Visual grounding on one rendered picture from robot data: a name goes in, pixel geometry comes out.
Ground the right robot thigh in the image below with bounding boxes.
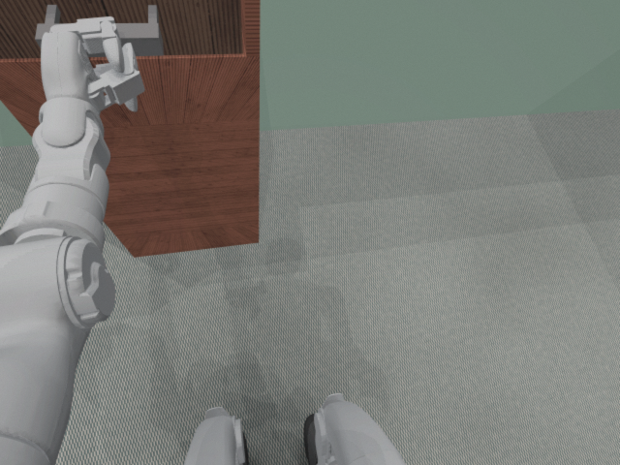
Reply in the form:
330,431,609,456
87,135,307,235
314,401,406,465

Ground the handle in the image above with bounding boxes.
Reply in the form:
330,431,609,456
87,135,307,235
35,5,164,57

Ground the cabinet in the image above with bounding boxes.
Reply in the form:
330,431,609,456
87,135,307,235
0,0,260,258

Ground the robot left upper arm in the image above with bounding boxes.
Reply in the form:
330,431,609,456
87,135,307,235
0,235,115,465

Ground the drawer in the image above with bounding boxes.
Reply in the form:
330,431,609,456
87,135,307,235
0,0,243,59

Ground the robot left hand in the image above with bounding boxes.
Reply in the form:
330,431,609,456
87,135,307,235
41,16,145,116

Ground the left robot forearm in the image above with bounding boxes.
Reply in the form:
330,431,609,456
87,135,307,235
0,97,110,255

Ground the left robot thigh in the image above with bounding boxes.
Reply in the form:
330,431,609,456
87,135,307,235
184,416,245,465

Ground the robot thigh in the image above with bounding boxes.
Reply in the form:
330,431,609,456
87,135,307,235
314,401,406,465
184,416,245,465

